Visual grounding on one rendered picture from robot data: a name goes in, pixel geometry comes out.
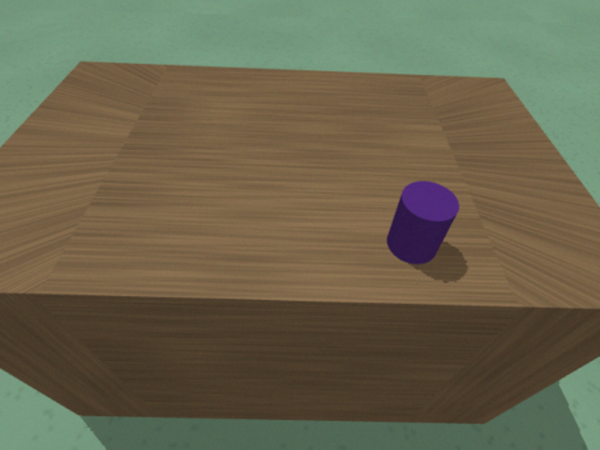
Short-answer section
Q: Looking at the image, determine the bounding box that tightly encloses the can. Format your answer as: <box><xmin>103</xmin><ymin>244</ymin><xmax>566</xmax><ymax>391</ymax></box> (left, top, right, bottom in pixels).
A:
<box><xmin>387</xmin><ymin>181</ymin><xmax>459</xmax><ymax>264</ymax></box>

